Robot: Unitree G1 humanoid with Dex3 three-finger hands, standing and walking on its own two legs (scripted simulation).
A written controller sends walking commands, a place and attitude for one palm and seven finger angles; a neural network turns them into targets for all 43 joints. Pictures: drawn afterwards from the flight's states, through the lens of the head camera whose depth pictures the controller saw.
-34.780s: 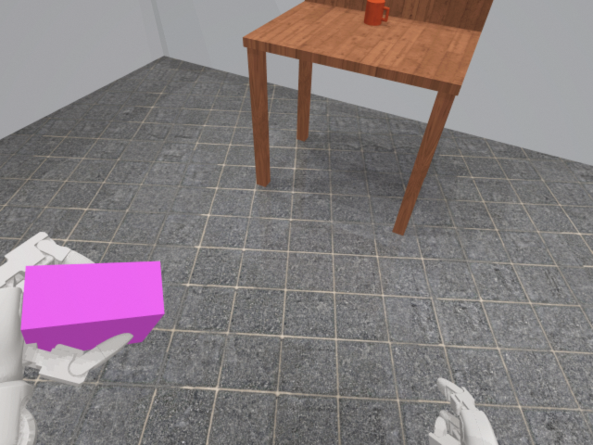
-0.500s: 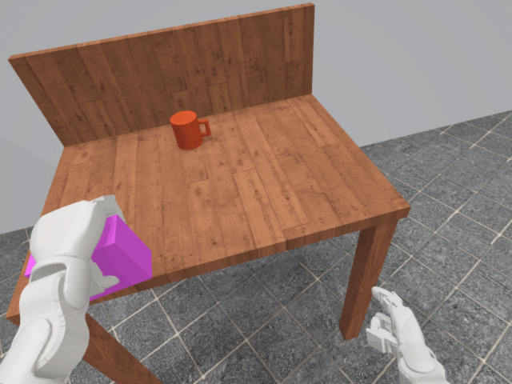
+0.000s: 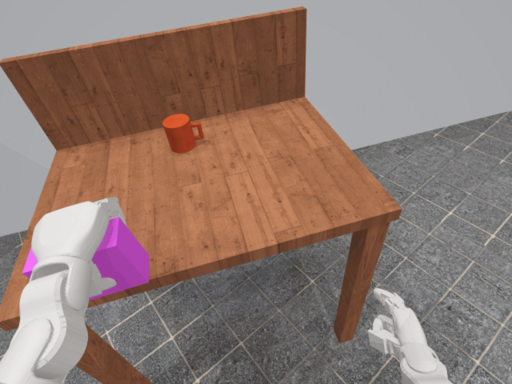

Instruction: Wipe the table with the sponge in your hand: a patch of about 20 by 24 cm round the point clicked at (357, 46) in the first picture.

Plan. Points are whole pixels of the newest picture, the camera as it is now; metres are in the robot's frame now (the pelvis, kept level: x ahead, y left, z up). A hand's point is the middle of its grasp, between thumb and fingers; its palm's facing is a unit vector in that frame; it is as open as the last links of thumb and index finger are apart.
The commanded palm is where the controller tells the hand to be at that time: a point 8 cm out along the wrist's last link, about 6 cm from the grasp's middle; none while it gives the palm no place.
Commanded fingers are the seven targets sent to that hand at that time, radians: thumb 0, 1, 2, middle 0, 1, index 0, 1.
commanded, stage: move the sponge above the wiping area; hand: left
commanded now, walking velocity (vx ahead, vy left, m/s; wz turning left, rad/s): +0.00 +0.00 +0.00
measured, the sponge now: (99, 268) +0.23 +0.30 +0.09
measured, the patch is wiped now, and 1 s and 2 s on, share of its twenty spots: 0.00 0.00 0.00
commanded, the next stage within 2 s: none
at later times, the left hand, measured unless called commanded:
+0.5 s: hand (108, 240) +0.26 +0.29 +0.12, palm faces +0.06 -0.07 -1.00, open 9.7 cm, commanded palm +0.23 +0.28 +0.19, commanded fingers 0.00 0.10 1.30 -1.20 -1.60 -1.20 -1.60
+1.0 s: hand (133, 227) +0.30 +0.27 +0.11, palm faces +0.06 -0.08 -1.00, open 9.7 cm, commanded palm +0.26 +0.26 +0.18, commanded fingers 0.00 0.10 1.30 -1.20 -1.60 -1.20 -1.60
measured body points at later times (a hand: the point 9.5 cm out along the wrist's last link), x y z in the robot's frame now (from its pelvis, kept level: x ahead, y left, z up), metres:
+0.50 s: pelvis +0.00 -0.01 +0.00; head -0.01 -0.05 +0.45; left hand +0.25 +0.28 +0.17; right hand +0.26 -0.21 -0.08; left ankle +0.05 +0.11 -0.74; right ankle -0.02 -0.09 -0.74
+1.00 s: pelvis +0.01 -0.01 +0.00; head +0.00 -0.05 +0.45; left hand +0.29 +0.27 +0.16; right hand +0.26 -0.21 -0.09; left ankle +0.05 +0.11 -0.74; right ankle -0.02 -0.09 -0.74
